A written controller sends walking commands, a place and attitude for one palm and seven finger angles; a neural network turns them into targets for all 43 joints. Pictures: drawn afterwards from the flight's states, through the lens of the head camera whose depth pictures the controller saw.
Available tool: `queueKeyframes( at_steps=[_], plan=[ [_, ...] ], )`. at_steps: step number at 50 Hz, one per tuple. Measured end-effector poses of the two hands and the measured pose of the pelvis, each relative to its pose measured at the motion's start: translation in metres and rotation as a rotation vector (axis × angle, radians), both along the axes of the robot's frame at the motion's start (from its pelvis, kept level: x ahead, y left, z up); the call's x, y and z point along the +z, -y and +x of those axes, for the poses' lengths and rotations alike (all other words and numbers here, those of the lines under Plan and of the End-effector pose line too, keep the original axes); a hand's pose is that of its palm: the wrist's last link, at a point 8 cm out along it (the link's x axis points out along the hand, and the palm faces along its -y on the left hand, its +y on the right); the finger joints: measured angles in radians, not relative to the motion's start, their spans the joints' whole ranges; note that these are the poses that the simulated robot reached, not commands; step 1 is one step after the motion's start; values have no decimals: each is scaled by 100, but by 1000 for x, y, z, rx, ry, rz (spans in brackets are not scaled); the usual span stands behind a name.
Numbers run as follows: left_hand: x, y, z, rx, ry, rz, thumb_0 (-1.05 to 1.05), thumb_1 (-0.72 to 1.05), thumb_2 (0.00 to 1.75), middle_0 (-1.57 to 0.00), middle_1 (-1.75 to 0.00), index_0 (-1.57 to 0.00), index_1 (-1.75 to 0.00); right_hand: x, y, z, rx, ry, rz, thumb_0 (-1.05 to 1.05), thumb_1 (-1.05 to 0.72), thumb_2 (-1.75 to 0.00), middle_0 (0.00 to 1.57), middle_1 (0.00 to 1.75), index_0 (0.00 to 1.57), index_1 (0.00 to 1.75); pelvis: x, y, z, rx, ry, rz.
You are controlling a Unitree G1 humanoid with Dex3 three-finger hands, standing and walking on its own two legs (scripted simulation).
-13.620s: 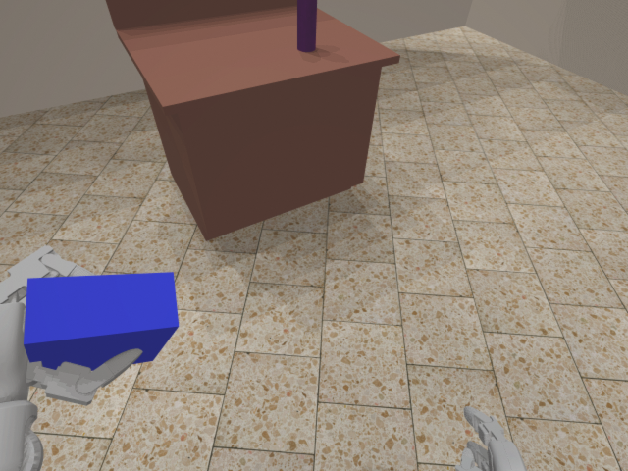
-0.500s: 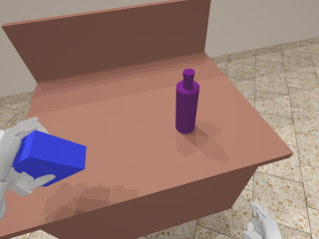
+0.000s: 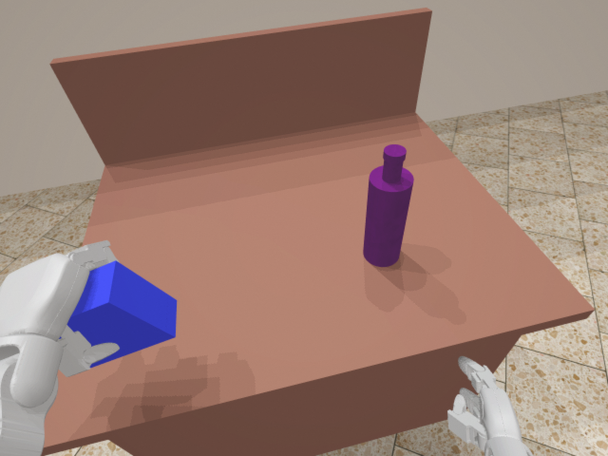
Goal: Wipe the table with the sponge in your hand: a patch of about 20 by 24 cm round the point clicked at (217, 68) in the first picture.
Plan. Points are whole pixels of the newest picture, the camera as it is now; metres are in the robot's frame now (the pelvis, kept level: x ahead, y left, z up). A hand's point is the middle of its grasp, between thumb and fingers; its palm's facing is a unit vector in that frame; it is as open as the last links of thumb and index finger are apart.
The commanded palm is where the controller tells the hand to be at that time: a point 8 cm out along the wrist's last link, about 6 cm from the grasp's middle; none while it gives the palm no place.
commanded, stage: turn the palm down, sponge in hand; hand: left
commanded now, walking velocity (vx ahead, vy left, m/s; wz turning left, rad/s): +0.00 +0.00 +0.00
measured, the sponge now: (107, 325) +0.22 +0.28 +0.09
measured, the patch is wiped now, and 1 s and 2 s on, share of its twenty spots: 0.00 0.00 0.00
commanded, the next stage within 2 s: move the sponge above the wiping area in 0.88 s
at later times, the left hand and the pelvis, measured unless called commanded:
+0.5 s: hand (83, 324) +0.20 +0.28 +0.12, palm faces +0.05 -0.07 -1.00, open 9.4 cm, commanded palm +0.17 +0.28 +0.19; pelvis -0.02 +0.00 +0.01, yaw +0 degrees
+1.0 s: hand (92, 328) +0.20 +0.27 +0.12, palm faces +0.06 -0.06 -1.00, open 9.4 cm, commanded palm +0.17 +0.27 +0.19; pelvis -0.02 -0.01 +0.01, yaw -1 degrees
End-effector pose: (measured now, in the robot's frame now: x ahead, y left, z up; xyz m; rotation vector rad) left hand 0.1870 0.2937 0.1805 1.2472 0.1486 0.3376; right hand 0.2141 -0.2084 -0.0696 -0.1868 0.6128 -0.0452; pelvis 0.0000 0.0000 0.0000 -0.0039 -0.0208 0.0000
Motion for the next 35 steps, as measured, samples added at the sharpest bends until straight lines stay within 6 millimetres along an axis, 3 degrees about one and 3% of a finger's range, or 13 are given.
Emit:
queueKeyframes(
  at_steps=[17,35],
  plan=[
    [2,0,-2,29,-68,148,-1,-44,103,-80,-138,-80,-139,3,-6,-2,33,-28,-3,1,-90,-89,21,30,17,29,7,-5,-11,-1,39,3],
    [-1,22,-13,21,-120,223,-1,-44,103,-80,-139,-80,-139,3,-1,-3,62,-10,28,1,-90,-89,21,30,19,29,8,9,-24,-3,65,8]
  ],
)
